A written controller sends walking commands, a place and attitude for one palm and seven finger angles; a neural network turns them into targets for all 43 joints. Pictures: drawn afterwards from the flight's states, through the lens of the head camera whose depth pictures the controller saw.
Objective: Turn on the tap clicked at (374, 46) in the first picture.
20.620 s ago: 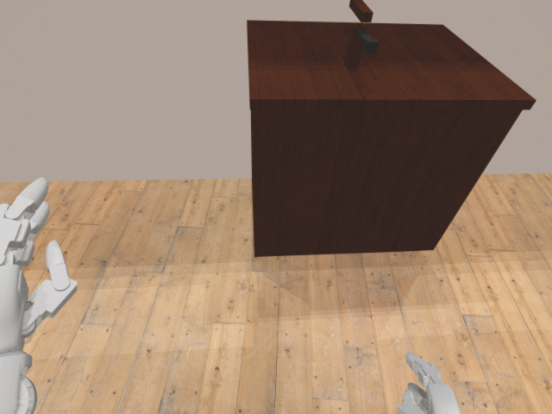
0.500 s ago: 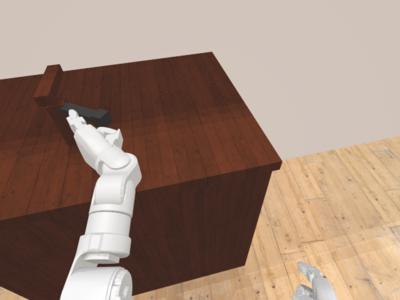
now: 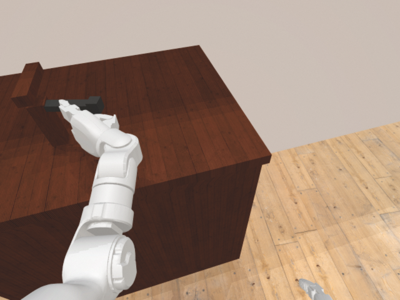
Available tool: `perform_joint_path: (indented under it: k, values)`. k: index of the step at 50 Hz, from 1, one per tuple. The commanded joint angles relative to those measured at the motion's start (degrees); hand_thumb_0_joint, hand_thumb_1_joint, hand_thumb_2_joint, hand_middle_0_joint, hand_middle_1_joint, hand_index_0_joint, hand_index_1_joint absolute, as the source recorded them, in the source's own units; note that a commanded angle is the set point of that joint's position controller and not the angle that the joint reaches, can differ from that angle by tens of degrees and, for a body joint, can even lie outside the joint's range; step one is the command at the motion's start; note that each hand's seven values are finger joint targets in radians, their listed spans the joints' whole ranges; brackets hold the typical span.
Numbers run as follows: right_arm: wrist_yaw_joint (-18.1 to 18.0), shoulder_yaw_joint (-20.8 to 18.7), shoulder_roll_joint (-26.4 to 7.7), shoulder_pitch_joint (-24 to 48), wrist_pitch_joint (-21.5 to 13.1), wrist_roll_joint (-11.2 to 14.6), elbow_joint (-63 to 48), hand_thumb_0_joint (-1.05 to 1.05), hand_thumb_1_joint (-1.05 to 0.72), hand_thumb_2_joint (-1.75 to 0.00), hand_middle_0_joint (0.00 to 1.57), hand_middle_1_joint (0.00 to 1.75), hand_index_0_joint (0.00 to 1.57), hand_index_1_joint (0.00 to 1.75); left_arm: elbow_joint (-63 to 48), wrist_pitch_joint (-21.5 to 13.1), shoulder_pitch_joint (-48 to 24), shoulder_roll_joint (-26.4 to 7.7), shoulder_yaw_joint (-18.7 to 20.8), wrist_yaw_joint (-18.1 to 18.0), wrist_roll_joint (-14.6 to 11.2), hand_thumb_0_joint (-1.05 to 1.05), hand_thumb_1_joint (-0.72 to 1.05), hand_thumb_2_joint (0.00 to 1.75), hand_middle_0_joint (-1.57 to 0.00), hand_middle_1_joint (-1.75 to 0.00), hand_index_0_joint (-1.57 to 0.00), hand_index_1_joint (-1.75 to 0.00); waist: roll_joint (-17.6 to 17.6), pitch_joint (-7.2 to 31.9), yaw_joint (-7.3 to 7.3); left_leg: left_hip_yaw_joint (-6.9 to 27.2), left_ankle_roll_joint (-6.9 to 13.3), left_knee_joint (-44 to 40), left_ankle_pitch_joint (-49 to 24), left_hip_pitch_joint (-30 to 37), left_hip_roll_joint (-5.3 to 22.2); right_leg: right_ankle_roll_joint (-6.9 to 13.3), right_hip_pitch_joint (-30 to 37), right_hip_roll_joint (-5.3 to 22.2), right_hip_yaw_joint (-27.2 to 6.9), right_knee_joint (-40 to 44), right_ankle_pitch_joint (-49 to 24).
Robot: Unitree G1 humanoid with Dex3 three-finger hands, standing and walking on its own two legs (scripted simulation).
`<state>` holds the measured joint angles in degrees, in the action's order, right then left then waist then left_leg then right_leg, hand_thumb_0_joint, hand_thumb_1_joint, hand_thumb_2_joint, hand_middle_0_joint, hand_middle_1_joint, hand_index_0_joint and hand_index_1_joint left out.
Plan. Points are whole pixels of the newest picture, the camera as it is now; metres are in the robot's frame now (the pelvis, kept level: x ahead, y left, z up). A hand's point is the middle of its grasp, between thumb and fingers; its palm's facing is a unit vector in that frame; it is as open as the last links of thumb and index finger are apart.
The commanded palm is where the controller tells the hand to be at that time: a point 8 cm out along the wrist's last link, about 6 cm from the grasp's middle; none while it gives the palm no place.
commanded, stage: push the lever round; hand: left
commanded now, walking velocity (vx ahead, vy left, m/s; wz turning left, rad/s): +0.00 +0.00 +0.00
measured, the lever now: (95, 105) +0.47 +0.25 +0.16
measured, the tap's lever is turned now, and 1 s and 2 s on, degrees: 72 84 84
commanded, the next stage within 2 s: lift the hand up off the lever in 0.44 s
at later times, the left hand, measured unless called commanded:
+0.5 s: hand (116, 114) +0.45 +0.20 +0.16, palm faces +0.80 -0.58 -0.14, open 8.0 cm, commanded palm +0.41 +0.22 +0.16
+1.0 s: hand (117, 110) +0.45 +0.20 +0.16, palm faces +0.79 -0.61 -0.08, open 7.8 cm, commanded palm +0.40 +0.22 +0.18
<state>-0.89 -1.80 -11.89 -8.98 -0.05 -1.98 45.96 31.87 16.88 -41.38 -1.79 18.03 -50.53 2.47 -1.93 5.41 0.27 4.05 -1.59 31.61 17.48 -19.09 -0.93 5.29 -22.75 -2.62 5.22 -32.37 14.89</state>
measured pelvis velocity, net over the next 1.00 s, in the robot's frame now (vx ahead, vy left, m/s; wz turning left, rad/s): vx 0.02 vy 0.01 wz -0.01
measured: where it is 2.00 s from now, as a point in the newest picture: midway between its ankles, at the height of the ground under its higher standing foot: outside the picture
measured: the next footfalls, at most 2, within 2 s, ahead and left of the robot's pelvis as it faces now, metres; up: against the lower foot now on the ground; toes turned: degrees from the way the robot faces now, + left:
none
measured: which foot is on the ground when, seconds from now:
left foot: down 0.00-1.00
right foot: down 0.00-1.00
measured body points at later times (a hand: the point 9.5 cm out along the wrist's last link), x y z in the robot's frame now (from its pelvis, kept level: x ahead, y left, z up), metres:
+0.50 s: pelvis +0.00 +0.00 +0.00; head +0.01 -0.01 +0.45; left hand +0.40 +0.23 +0.17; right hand +0.12 -0.24 -0.13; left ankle -0.02 +0.14 -0.73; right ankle +0.02 -0.05 -0.73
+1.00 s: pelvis +0.02 +0.01 +0.00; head +0.02 -0.01 +0.45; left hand +0.40 +0.23 +0.17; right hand +0.13 -0.24 -0.13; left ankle -0.01 +0.14 -0.73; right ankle +0.02 -0.05 -0.73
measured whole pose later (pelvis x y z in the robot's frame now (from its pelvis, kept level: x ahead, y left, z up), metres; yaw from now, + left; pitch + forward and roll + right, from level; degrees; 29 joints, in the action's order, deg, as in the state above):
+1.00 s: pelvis +0.02 +0.01 +0.00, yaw -1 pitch +5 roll +1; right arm 0.7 -3.1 -12.6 -11.9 -0.7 -2.8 45.8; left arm 31.1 18.0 -42.5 -1.2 18.8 -49.7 2.7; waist -2.0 5.8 0.6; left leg 3.1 -0.9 30.8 18.4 -17.7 -1.0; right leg 4.6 -21.5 -2.6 4.3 -31.6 15.6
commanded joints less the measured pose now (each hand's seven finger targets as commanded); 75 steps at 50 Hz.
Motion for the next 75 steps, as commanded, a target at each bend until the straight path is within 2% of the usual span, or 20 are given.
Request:
perform_joint_path:
  k: [1, 8, 9, 13, 14, 20, 22, 24, 27, 32, 35, 37, 42, 49, 55, 63, 66, 68, 69, 75]
  values:
    - [0.1, -1.8, -6.7, 4.4, -2.0, 0.1, -8.2, 0.00, -0.90, -0.90, 0.20, 0.30, 0.20, 0.30, -11.6, -3.1, -24.0, -9.7, -0.9, 0.6, 1.7, 0.00, 0.90, 0.90, -0.15, -0.15, -0.15, -0.15, 6.2, 18.7, -0.28, -4.0, 2.1, -1.6, -14.8, -0.7, -0.7, -5.6, 16.6, 5.1, -4.0, 4.0, -20.1]
    - [-0.1, -1.8, -6.9, 4.1, -2.6, 0.4, -7.4, 0.00, -0.90, -0.90, 0.20, 0.30, 0.20, 0.30, -9.4, -3.4, -27.3, -10.8, -0.5, 0.7, 1.7, 0.00, 0.90, 0.90, -0.15, -0.15, -0.15, -0.15, 7.7, 14.7, 0.87, -4.2, 2.6, -2.1, -9.0, -2.4, -0.8, -6.0, 13.8, 5.1, -5.1, 6.8, -10.9]
    - [-0.3, -2.0, -7.1, 4.2, -2.6, 0.3, -7.2, 0.00, -0.90, -0.90, 0.20, 0.30, 0.20, 0.30, -9.0, -3.6, -27.1, -12.5, 0.8, 0.6, 1.9, 0.00, 0.90, 0.90, -0.15, -0.15, -0.15, -0.15, 5.3, 14.6, 0.15, -4.1, 2.6, -2.4, -8.6, -2.5, -1.0, -5.5, 13.6, 4.7, -4.9, 6.7, -9.1]
    - [-0.1, -1.8, -6.8, 4.1, -3.0, 0.3, -6.8, 0.00, -0.90, -0.90, 0.20, 0.30, 0.20, 0.30, -7.0, -4.0, -30.3, -10.9, -1.2, 0.3, 2.3, 0.00, 0.90, 0.90, -0.15, -0.15, -0.15, -0.15, 4.9, 14.2, 1.20, -4.2, 2.6, -2.1, -6.0, -3.0, -0.8, -5.7, 11.8, 4.9, -5.6, 8.0, -3.6]
    - [-0.3, -2.0, -7.1, 3.6, -2.8, 0.1, -6.3, 0.00, -0.90, -0.90, 0.20, 0.30, 0.20, 0.30, -6.3, -4.2, -30.8, -13.6, 0.9, 0.1, 2.7, 0.00, 0.90, 0.90, -0.15, -0.15, -0.15, -0.15, 4.5, 14.5, 0.86, -4.0, 2.7, -2.4, -6.3, -3.0, -0.9, -5.3, 11.9, 4.5, -5.1, 7.6, -3.6]
    - [0.2, -1.9, -7.0, 2.5, -3.0, -0.2, -6.4, 0.00, -0.90, -0.90, 0.20, 0.30, 0.20, 0.30, -2.9, -4.9, -32.6, -10.4, -1.4, 0.0, 3.0, 0.00, 0.90, 0.90, -0.15, -0.15, -0.15, -0.15, 4.5, 14.9, 1.90, -4.0, 2.6, -2.0, -7.3, -2.9, -0.7, -5.1, 10.3, 4.2, -4.3, 6.4, -5.6]
    - [0.3, -2.0, -7.3, 1.9, -3.0, -0.3, -6.0, 0.00, -0.90, -0.90, 0.20, 0.30, 0.20, 0.30, -0.6, -5.3, -33.9, -12.0, -0.2, -0.1, 3.0, 0.00, 0.90, 0.90, -0.15, -0.15, -0.15, -0.15, 6.6, 14.1, 2.32, -4.0, 2.7, -1.7, -6.0, -3.9, -0.5, -5.4, 9.6, 4.3, -4.6, 7.0, -3.4]
    - [0.1, -2.3, -7.5, 1.6, -2.9, -0.5, -5.7, 0.00, -0.90, -0.90, 0.20, 0.30, 0.20, 0.30, 0.2, -5.8, -35.3, -13.7, 1.2, -0.3, 3.2, 0.00, 0.90, 0.90, -0.15, -0.15, -0.15, -0.15, 5.0, 14.6, 2.05, -3.6, 2.7, -1.8, -5.8, -3.9, -0.7, -5.0, 9.0, 3.8, -4.1, 6.5, -2.0]
    - [0.7, -2.2, -7.2, 0.2, -3.1, -0.8, -5.5, 0.00, -0.90, -0.90, 0.20, 0.30, 0.20, 0.30, 0.8, -6.8, -38.7, -10.2, -1.8, -0.5, 3.6, 0.00, 0.90, 0.90, -0.15, -0.15, -0.15, -0.15, 4.3, 16.2, 3.12, -3.6, 2.5, -1.4, -7.3, -2.8, -0.5, -4.7, 8.1, 3.5, -3.7, 5.5, -4.4]
    - [1.4, -2.8, -7.3, -2.0, -2.7, -1.4, -6.4, 0.00, -0.90, -0.90, 0.20, 0.30, 0.20, 0.30, -2.9, -7.1, -35.5, -11.3, 0.8, -0.9, 3.3, 0.00, 0.90, 0.90, -0.15, -0.15, -0.15, -0.15, 3.2, 24.4, 1.57, -4.0, 1.8, -0.1, -17.9, 0.0, -0.6, -4.7, 13.8, 3.5, -3.0, 1.9, -19.9]
    - [1.5, -3.0, -7.5, -2.5, -1.9, -1.1, -7.0, 0.00, -0.90, -0.90, 0.20, 0.30, 0.20, 0.30, -4.6, -5.9, -30.0, -11.7, 1.8, -0.2, 2.9, 0.00, 0.90, 0.90, -0.15, -0.15, -0.15, -0.15, 3.5, 24.2, 0.51, -4.1, 1.2, -0.3, -23.0, 0.8, -0.2, -4.6, 16.1, 3.5, -2.3, 1.0, -25.8]
    - [1.8, -2.9, -7.6, -2.2, -2.0, -1.0, -7.1, 0.00, -0.90, -0.90, 0.20, 0.30, 0.20, 0.30, -6.1, -5.0, -30.8, -9.7, -0.1, 0.1, 2.8, 0.00, 0.90, 0.90, -0.15, -0.15, -0.15, -0.15, 5.3, 21.2, 1.36, -4.3, 1.4, -0.7, -22.0, 0.5, 0.0, -4.8, 15.5, 3.4, -2.1, 1.8, -24.9]
    - [1.5, -2.9, -7.3, -0.3, -2.4, -0.6, -7.7, 0.00, -0.90, -0.90, 0.20, 0.30, 0.20, 0.30, -11.5, -3.9, -29.5, -9.5, -0.4, 0.7, 2.0, 0.00, 0.90, 0.90, -0.15, -0.15, -0.15, -0.15, 5.7, 19.5, 0.50, -4.5, 1.7, -1.9, -20.3, 1.1, -0.2, -4.9, 16.9, 3.5, -2.4, 3.2, -23.6]
    - [1.3, -2.7, -6.9, 2.5, -3.0, -0.8, -7.2, 0.00, -0.90, -0.90, 0.20, 0.30, 0.20, 0.30, -15.6, -2.0, -30.8, -9.2, -2.1, 0.7, 2.8, 0.00, 0.90, 0.90, -0.15, -0.15, -0.15, -0.15, 1.3, 17.6, -0.20, -4.2, 1.0, -2.7, -20.5, 3.6, -0.1, -3.8, 15.2, 2.9, -1.8, 4.0, -18.4]
    - [0.8, -1.9, -6.7, 4.3, -3.2, -0.4, -6.8, 0.00, -0.90, -0.90, 0.20, 0.30, 0.20, 0.30, -12.4, -0.9, -33.9, -8.0, -3.5, 0.4, 2.6, 0.00, 0.90, 0.90, -0.15, -0.15, -0.15, -0.15, 4.2, 15.3, 0.48, -4.0, 1.3, -3.8, -14.7, 2.6, -0.1, -4.1, 13.3, 3.2, -2.3, 6.0, -11.2]
    - [0.6, -1.5, -6.2, 5.4, -2.5, -0.2, -7.5, 0.00, -0.90, -0.90, 0.20, 0.30, 0.20, 0.30, -11.2, 0.9, -32.3, -7.1, -3.4, 0.4, 1.7, 0.00, 0.90, 0.90, -0.15, -0.15, -0.15, -0.15, 5.4, 17.5, -0.18, -4.4, 1.4, -3.7, -15.9, 2.4, -0.6, -4.8, 16.4, 4.1, -3.1, 5.9, -17.0]
    - [0.2, -1.4, -6.3, 5.4, -2.0, 0.1, -8.2, 0.00, -0.90, -0.90, 0.20, 0.30, 0.20, 0.30, -12.7, 0.7, -30.9, -11.5, 0.6, 0.3, 1.5, 0.00, 0.90, 0.90, -0.15, -0.15, -0.15, -0.15, 6.7, 19.6, -1.18, -4.5, 1.7, -3.9, -17.1, 2.3, -0.6, -5.3, 19.1, 4.4, -3.4, 5.5, -20.0]
    - [0.4, -1.4, -6.1, 5.9, -2.0, 0.0, -8.4, 0.00, -0.90, -0.90, 0.20, 0.30, 0.20, 0.30, -15.3, 0.9, -31.0, -9.5, -1.3, 0.4, 1.6, 0.00, 0.90, 0.90, -0.15, -0.15, -0.15, -0.15, 6.2, 19.7, -0.92, -4.8, 1.7, -3.7, -18.1, 2.7, -0.6, -5.4, 19.7, 4.7, -3.7, 5.5, -22.9]
    - [0.2, -1.6, -6.3, 6.1, -1.8, 0.0, -8.1, 0.00, -0.90, -0.90, 0.20, 0.30, 0.20, 0.30, -14.8, 1.0, -29.8, -11.7, 0.5, 0.6, 1.8, 0.00, 0.90, 0.90, -0.15, -0.15, -0.15, -0.15, 5.4, 18.9, -1.37, -4.6, 1.8, -3.9, -17.4, 2.6, -0.5, -5.3, 19.4, 4.4, -3.5, 5.8, -21.3]
    - [-0.4, -1.0, -6.4, 7.3, -2.6, 0.6, -7.9, 0.00, -0.90, -0.90, 0.20, 0.30, 0.20, 0.30, -14.1, 1.4, -33.8, -12.5, -0.6, 1.3, 1.9, 0.00, 0.90, 0.90, -0.15, -0.15, -0.15, -0.15, 5.0, 15.2, -0.39, -4.7, 2.4, -5.0, -11.1, 1.5, -0.7, -5.5, 16.9, 4.7, -5.0, 8.9, -11.0]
